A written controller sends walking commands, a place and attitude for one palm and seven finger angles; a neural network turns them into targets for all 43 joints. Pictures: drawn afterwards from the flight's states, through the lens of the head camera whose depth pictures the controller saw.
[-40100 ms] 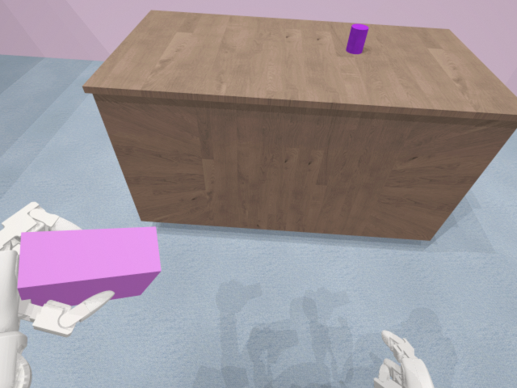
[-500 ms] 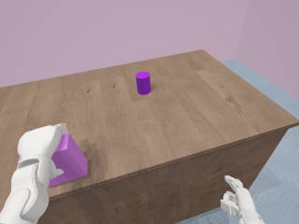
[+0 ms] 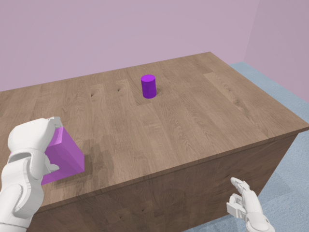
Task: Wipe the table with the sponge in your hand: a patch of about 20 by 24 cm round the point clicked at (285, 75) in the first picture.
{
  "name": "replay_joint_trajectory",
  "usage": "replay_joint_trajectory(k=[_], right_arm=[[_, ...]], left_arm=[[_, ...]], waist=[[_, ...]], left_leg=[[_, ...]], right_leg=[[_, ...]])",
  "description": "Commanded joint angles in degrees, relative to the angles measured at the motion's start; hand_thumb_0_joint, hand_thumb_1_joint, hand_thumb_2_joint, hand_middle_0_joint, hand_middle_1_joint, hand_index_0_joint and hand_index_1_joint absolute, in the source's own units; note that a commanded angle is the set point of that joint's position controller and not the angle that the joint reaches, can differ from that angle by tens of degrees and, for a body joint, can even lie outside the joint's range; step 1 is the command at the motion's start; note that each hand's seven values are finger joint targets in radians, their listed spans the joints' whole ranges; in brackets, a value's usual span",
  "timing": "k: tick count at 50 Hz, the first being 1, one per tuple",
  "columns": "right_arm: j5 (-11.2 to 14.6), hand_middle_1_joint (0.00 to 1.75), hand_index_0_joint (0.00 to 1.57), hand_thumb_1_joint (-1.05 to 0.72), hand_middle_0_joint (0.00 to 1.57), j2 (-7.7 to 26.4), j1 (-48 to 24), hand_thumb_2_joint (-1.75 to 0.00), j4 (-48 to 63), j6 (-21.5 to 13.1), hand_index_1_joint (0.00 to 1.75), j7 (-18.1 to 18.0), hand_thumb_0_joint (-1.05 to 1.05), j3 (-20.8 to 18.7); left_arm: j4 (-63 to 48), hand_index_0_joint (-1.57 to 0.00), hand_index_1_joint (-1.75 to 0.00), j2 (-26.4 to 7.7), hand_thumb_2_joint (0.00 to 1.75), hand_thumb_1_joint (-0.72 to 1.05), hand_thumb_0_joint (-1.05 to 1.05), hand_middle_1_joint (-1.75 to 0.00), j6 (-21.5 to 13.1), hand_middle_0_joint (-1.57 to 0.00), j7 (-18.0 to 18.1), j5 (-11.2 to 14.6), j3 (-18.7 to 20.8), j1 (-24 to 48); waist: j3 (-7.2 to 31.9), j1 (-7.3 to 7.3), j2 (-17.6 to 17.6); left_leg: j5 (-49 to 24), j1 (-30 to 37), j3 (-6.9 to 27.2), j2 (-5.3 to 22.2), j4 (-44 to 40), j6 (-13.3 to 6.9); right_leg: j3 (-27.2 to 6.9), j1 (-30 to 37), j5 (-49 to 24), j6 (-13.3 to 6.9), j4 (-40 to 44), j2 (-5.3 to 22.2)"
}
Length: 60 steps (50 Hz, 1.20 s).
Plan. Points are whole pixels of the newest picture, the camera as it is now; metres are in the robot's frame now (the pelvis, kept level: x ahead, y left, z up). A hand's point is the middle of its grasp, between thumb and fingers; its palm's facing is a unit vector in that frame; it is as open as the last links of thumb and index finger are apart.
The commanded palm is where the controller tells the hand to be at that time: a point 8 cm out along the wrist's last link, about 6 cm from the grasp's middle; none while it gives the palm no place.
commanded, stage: lift the sponge slowly off the table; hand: left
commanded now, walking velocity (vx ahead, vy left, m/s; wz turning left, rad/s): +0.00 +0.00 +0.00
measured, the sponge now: (56, 161) +0.23 +0.32 +0.08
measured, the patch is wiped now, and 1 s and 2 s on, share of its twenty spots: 1.00 1.00 1.00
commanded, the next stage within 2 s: bring the sponge back beside the body in 0.96 s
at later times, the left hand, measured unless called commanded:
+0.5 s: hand (44, 134) +0.24 +0.30 +0.18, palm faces +0.23 -0.10 -0.97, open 9.8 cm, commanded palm +0.20 +0.29 +0.25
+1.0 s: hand (44, 121) +0.25 +0.30 +0.21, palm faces +0.26 -0.09 -0.96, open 9.8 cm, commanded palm +0.20 +0.29 +0.28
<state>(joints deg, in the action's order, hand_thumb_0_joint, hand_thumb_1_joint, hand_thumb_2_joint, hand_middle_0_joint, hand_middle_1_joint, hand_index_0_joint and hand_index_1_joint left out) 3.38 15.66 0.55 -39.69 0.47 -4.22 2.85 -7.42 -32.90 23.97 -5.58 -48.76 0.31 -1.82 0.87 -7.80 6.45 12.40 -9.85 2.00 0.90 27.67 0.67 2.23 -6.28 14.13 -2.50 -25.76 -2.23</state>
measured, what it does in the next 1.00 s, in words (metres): stands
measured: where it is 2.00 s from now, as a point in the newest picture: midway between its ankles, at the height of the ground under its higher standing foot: outside the picture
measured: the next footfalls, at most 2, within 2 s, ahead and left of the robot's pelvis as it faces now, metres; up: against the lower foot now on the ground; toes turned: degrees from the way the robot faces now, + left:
none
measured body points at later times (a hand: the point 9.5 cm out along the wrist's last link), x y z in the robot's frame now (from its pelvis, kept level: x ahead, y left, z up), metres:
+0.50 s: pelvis -0.01 +0.01 +0.00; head -0.05 -0.04 +0.45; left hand +0.22 +0.31 +0.23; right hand +0.26 -0.18 -0.06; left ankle +0.03 +0.13 -0.74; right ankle +0.01 -0.09 -0.74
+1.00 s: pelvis -0.01 +0.00 +0.00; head -0.05 -0.06 +0.44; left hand +0.23 +0.30 +0.26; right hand +0.25 -0.20 -0.06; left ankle +0.04 +0.13 -0.74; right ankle +0.01 -0.09 -0.74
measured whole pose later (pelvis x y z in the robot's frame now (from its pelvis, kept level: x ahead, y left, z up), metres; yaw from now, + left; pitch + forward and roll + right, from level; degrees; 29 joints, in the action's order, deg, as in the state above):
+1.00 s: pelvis -0.01 +0.00 +0.00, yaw -1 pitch -5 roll +0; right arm 5.0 15.9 -0.3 -37.8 1.5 -5.1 4.2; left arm -11.4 -35.5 29.9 -8.6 -44.5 1.5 7.8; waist 2.0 -8.0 7.6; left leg 11.2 -11.6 1.6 1.0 27.5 1.1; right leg 1.7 -9.0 13.7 -2.8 -27.4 -2.4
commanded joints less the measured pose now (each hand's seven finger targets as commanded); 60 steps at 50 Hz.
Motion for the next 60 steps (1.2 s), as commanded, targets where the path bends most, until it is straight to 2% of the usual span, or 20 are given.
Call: replay_joint_trajectory(k=[1,3,5,9,10,17,20,22,26,31,33,35,36,40,48,50,53,55,59,60], right_arm=[[-0.1,0.3,0.2,-0.9,0.2,5.1,-14.8,-0.9,11.3,-4.3,0.3,-0.6,0.0,-1.5],[-0.1,0.3,0.2,-0.9,0.2,5.4,-14.1,-0.9,10.4,-4.3,0.3,-0.8,0.0,-1.6],[0.1,0.3,0.2,-0.9,0.2,5.4,-15.0,-0.9,11.5,-4.6,0.3,-0.9,0.0,-1.6],[-0.2,0.3,0.2,-0.9,0.2,5.2,-14.4,-0.9,10.8,-4.5,0.3,-0.5,0.0,-1.6],[0.0,0.3,0.2,-0.9,0.2,5.1,-15.6,-0.9,11.6,-4.8,0.3,-0.5,0.0,-1.4],[0.2,0.3,0.2,-0.9,0.2,4.9,-15.8,-0.9,11.2,-3.6,0.3,-0.1,0.0,-1.2],[0.6,0.3,0.2,-0.9,0.2,5.1,-16.9,-0.9,12.1,-3.4,0.3,-0.2,0.0,-0.9],[0.6,0.3,0.2,-0.9,0.2,4.7,-16.7,-0.9,12.1,-3.5,0.3,-0.3,0.0,-0.8],[0.9,0.3,0.2,-0.9,0.2,4.4,-17.2,-0.9,13.1,-4.0,0.3,-0.8,0.0,-0.3],[0.8,0.3,0.2,-0.9,0.2,4.5,-17.1,-0.9,12.7,-4.5,0.3,-1.4,0.0,-0.4],[0.6,0.3,0.2,-0.9,0.2,4.6,-16.7,-0.9,12.3,-4.3,0.3,-1.4,0.0,-0.7],[0.8,0.3,0.2,-0.9,0.2,5.1,-16.6,-0.9,12.1,-4.2,0.3,-1.4,0.0,-0.8],[0.9,0.3,0.2,-0.9,0.2,4.4,-17.0,-0.9,12.8,-4.2,0.3,-1.3,0.0,-0.3],[1.0,0.3,0.2,-0.9,0.2,5.0,-16.9,-0.9,12.4,-3.6,0.3,-1.1,0.0,-0.6],[1.3,0.3,0.2,-0.9,0.2,5.3,-16.7,-0.9,13.6,-2.6,0.3,-0.9,0.0,-0.3],[1.4,0.3,0.2,-0.9,0.2,5.4,-17.1,-0.9,14.0,-2.8,0.3,-1.1,0.0,-0.5],[1.1,0.3,0.2,-0.9,0.2,5.5,-16.2,-0.9,13.3,-3.3,0.3,-1.6,0.0,-0.5],[1.1,0.3,0.2,-0.9,0.2,5.6,-16.5,-0.9,13.5,-3.8,0.3,-1.8,0.0,-0.8],[0.5,0.3,0.2,-0.9,0.2,5.1,-15.7,-0.9,12.9,-4.4,0.3,-1.6,0.0,-1.0],[0.7,0.3,0.2,-0.9,0.2,5.1,-16.6,-0.9,13.4,-4.8,0.3,-1.5,0.0,-0.9]], left_arm=[[-13.9,-1.2,-1.6,-14.8,1.3,0.1,0.0,-1.6,-1.0,-1.2,1.9,-2.1,8.3,20.6],[-11.3,-1.2,-1.6,-13.7,1.3,0.1,0.0,-1.6,-1.1,-1.2,1.5,-2.1,7.1,21.0],[-14.9,-1.2,-1.6,-15.8,1.3,0.1,0.0,-1.6,-1.4,-1.2,1.3,-2.4,8.5,22.5],[-15.0,-1.2,-1.6,-14.8,1.3,0.1,0.0,-1.6,-1.3,-1.2,1.8,-2.5,8.0,22.2],[-16.9,-1.2,-1.6,-15.9,1.3,0.1,0.0,-1.6,-1.0,-1.2,1.8,-2.7,8.8,23.6],[-13.8,-1.2,-1.6,-15.2,1.3,0.1,0.0,-1.6,1.5,-1.2,2.5,-0.3,10.2,20.8],[-16.4,-1.2,-1.6,-15.7,1.3,0.1,0.0,-1.6,2.3,-1.2,1.9,0.3,10.2,22.0],[-15.6,-1.2,-1.6,-13.3,1.3,0.1,0.0,-1.6,2.7,-1.2,1.7,0.6,7.9,22.5],[-17.4,-1.2,-1.6,-12.4,1.3,0.1,0.0,-1.6,2.9,-1.2,1.0,0.3,5.7,27.0],[-18.0,-1.2,-1.6,-15.3,1.3,0.1,0.0,-1.6,2.7,-1.2,1.2,-0.9,6.9,32.5],[-17.1,-1.2,-1.6,-15.0,1.3,0.1,0.0,-1.6,2.6,-1.2,1.5,-0.5,7.0,30.2],[-16.7,-1.2,-1.6,-18.8,1.3,0.1,0.0,-1.6,3.1,-1.2,1.6,-0.9,10.2,30.9],[-16.5,-1.2,-1.6,-16.2,1.3,0.1,0.0,-1.6,3.3,-1.2,1.4,-0.3,8.2,32.1],[-14.8,-1.2,-1.6,-18.6,1.3,0.1,0.0,-1.6,4.1,-1.2,1.1,0.5,10.8,30.0],[-13.3,-1.2,-1.6,-15.9,1.3,0.1,0.0,-1.6,5.1,-1.2,-1.3,2.6,8.7,24.7],[-15.8,-1.2,-1.6,-17.1,1.3,0.1,0.0,-1.6,4.9,-1.2,-1.7,2.2,9.2,26.0],[-14.0,-1.2,-1.6,-18.4,1.3,0.1,0.0,-1.6,4.3,-1.2,-1.5,1.6,9.5,28.3],[-17.6,-1.2,-1.6,-20.3,1.3,0.1,0.0,-1.6,3.6,-1.2,-1.2,0.4,10.4,30.6],[-18.3,-1.2,-1.6,-19.0,1.3,0.1,0.0,-1.6,2.5,-1.2,-0.4,-0.2,9.8,28.2],[-20.3,-1.2,-1.6,-19.6,1.3,0.1,0.0,-1.6,2.4,-1.2,-0.4,-0.3,10.5,28.7]], waist=[[9.2,0.01,1.5],[8.3,0.69,-1.2],[10.4,0.15,1.1],[11.7,-0.44,0.1],[11.5,-0.63,2.8],[10.1,-1.24,-2.7],[9.7,-1.06,0.9],[9.7,-0.79,-1.5],[10.1,-0.53,0.1],[11.7,-0.52,0.1],[11.1,-0.85,0.1],[11.6,-1.1,1.1],[11.9,-1.29,0.4],[11.5,-1.47,0.2],[10.2,-0.99,-4.1],[10.3,-0.61,-1.4],[10.4,-0.51,-3.4],[11.7,-0.5,0.7],[13.1,-1.02,-0.8],[13.7,-1.18,1.7]], left_leg=[[-8.1,4.3,1.2,-3.6,-2.9,-2.9],[-7.6,4.3,1.3,-3.3,-3.3,-2.8],[-7.0,4.9,1.9,-3.2,-3.8,-2.7],[-8.8,4.7,1.8,-3.3,-4.1,-2.6],[-7.7,4.7,2.3,-3.1,-4.7,-2.5],[-7.3,2.9,1.6,-2.8,-4.4,-2.1],[-5.9,2.8,1.8,-2.8,-4.9,-1.9],[-6.1,2.9,1.6,-2.6,-4.6,-2.0],[-4.1,3.0,1.9,-2.8,-4.9,-2.1],[-3.6,3.5,2.1,-3.1,-5.2,-2.1],[-4.4,3.8,2.0,-3.0,-5.1,-2.1],[-4.3,3.6,2.3,-3.0,-5.0,-1.9],[-4.7,3.0,2.0,-3.1,-4.9,-1.8],[-5.8,2.9,2.1,-2.9,-4.4,-1.7],[-6.3,1.5,1.2,-2.7,-2.6,-2.0],[-5.8,2.1,1.2,-2.8,-2.7,-2.1],[-5.5,2.0,1.3,-3.1,-2.2,-2.3],[-5.5,3.3,1.6,-3.2,-2.3,-2.3],[-8.3,4.2,1.5,-3.5,-2.1,-2.4],[-7.6,4.6,2.0,-3.3,-2.4,-2.3]], right_leg=[[-5.2,-2.4,-5.3,-1.7,6.0,-0.1],[-4.6,-3.1,-5.2,-1.5,6.5,-0.2],[-6.0,-1.9,-4.4,-2.0,6.0,-0.4],[-4.3,-0.8,-6.1,-1.7,5.6,-0.3],[-6.0,-0.7,-5.0,-2.4,5.5,-0.6],[-5.4,-1.5,-4.2,-1.8,5.7,-0.2],[-6.4,-2.0,-3.1,-2.1,5.8,-0.4],[-4.9,-2.5,-3.3,-1.7,5.6,0.0],[-4.9,-3.0,-1.4,-1.8,5.5,0.1],[-5.6,-2.5,-0.4,-2.1,5.5,0.0],[-5.6,-2.5,-1.1,-2.0,5.9,0.0],[-7.5,-2.3,-0.7,-2.4,5.7,-0.4],[-6.3,-1.8,-1.0,-2.2,5.4,0.2],[-7.9,-2.1,-2.5,-2.4,5.6,0.0],[-6.3,-3.5,-4.4,-1.2,5.0,0.9],[-7.0,-4.1,-3.7,-1.4,5.0,0.7],[-6.5,-4.3,-2.9,-1.1,5.1,0.9],[-7.9,-4.1,-2.0,-1.7,5.1,0.6],[-6.7,-2.7,-5.0,-1.6,4.6,0.6],[-8.2,-2.4,-4.0,-2.2,4.5,0.3]])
